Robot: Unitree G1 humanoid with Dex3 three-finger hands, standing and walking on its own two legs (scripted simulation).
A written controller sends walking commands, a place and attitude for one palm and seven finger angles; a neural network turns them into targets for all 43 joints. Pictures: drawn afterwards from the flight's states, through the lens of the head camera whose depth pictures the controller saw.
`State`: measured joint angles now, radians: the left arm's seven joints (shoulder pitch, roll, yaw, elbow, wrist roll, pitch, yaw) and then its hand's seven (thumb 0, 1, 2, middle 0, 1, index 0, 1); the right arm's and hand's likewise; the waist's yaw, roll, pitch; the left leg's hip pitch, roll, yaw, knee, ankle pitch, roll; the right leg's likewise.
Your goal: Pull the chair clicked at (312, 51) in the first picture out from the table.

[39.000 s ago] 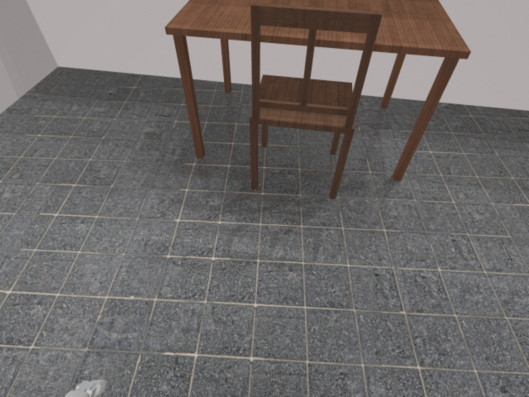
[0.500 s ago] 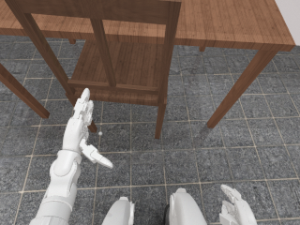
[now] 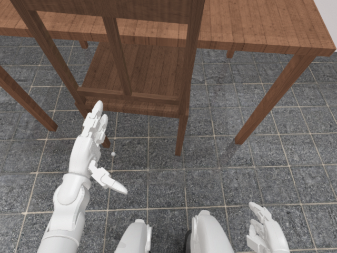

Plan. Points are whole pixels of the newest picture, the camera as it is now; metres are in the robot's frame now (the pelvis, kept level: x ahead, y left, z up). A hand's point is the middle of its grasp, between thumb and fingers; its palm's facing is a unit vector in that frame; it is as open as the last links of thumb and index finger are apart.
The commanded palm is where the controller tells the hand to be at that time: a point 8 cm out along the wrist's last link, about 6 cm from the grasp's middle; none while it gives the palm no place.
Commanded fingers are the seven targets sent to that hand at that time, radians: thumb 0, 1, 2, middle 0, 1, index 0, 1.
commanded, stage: aim the fingers beside a spindle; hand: left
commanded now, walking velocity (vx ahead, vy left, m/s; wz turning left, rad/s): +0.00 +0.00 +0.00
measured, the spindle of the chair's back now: (120, 62) +0.61 +0.16 +0.02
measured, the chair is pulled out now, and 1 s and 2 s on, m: -0.10 -0.10 -0.10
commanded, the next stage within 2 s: push the fingers through the gap in 1.68 s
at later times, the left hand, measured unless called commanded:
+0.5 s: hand (114, 147) +0.35 +0.14 +0.02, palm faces -0.10 -0.99 -0.02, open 17.0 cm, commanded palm +0.33 +0.19 +0.02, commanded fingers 0.00 -0.50 0.30 -0.06 -0.08 -0.06 -0.08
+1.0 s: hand (118, 139) +0.36 +0.13 +0.02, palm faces -0.10 -0.99 -0.02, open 16.9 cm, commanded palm +0.35 +0.19 +0.03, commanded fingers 0.00 -0.50 0.30 -0.06 -0.08 -0.06 -0.08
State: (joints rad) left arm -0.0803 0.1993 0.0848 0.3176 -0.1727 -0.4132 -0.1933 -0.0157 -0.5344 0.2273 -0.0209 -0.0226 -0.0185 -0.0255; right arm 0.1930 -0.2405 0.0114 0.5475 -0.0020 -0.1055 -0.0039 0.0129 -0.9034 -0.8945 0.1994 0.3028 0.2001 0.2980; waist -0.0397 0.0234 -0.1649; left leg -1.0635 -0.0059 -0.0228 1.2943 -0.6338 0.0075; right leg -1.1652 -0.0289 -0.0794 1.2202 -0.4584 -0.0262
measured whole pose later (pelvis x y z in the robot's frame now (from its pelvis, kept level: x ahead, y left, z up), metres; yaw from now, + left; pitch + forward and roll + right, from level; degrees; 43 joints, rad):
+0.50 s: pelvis +0.00 +0.00 +0.01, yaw +0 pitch +23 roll -1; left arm -0.13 0.19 0.10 0.39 -0.17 -0.43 -0.16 -0.01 -0.50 0.29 -0.06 -0.08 -0.06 -0.08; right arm 0.22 -0.25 0.01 0.57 0.00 -0.10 0.00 0.01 -0.90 -0.89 0.20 0.30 0.20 0.30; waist -0.05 0.02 -0.17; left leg -1.04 0.00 -0.01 1.26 -0.62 0.01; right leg -1.15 -0.03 -0.07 1.19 -0.45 -0.02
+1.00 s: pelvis +0.00 +0.01 +0.01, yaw +0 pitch +23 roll -2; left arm -0.21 0.18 0.08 0.45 -0.14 -0.43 -0.13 -0.01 -0.50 0.30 -0.06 -0.08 -0.06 -0.08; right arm 0.21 -0.23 0.02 0.57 -0.01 -0.08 0.01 0.01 -0.90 -0.89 0.20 0.30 0.20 0.30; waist -0.06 0.02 -0.16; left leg -1.05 -0.01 -0.01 1.27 -0.63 0.02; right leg -1.15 -0.03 -0.07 1.19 -0.45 -0.01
